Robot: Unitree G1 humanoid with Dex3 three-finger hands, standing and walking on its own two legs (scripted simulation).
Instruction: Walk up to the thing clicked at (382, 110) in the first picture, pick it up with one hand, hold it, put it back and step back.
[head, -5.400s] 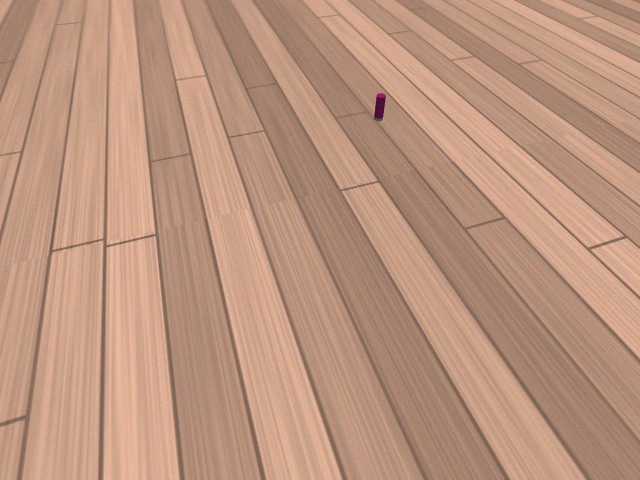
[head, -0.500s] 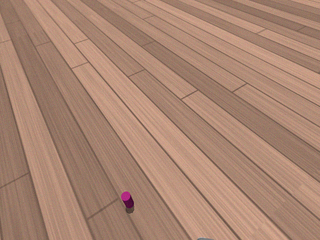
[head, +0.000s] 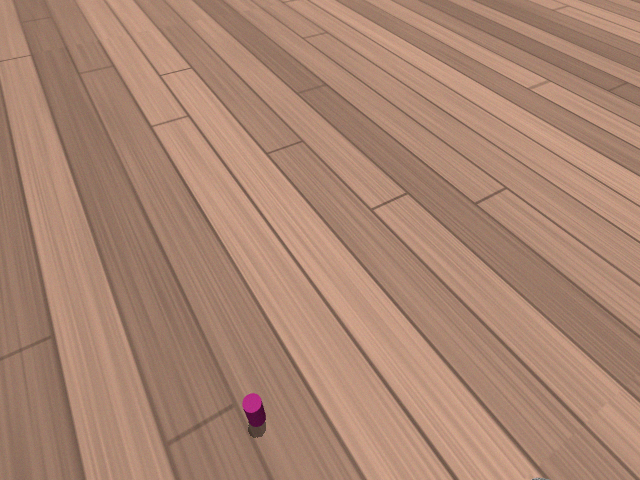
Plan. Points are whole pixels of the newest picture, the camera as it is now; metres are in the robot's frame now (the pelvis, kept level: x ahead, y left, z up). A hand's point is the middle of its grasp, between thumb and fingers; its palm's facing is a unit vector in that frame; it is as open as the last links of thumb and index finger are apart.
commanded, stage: walk up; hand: left
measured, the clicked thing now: (254, 410) +0.42 +0.20 -0.69
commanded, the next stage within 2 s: stand in 0.98 s
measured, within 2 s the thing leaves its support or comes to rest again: neither
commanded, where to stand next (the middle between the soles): +0.09 -0.01 m, yaw -1 degrees
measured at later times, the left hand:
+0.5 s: hand out of the picture +0.09 +0.26 -0.13, palm faces +0.00 -0.94 -0.35, open 7.4 cm
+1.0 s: hand out of the picture +0.10 +0.25 -0.13, palm faces +0.00 -0.94 -0.34, open 7.4 cm
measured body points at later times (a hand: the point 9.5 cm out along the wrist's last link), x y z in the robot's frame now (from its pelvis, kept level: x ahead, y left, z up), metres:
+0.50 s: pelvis +0.01 +0.00 +0.02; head +0.02 +0.00 +0.47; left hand +0.09 +0.31 -0.11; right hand +0.12 -0.30 -0.11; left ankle +0.05 +0.13 -0.72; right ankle +0.03 -0.14 -0.72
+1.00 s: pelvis +0.02 +0.00 +0.02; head +0.03 +0.00 +0.47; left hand +0.10 +0.30 -0.11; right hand +0.10 -0.30 -0.11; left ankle +0.05 +0.13 -0.72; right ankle +0.03 -0.14 -0.72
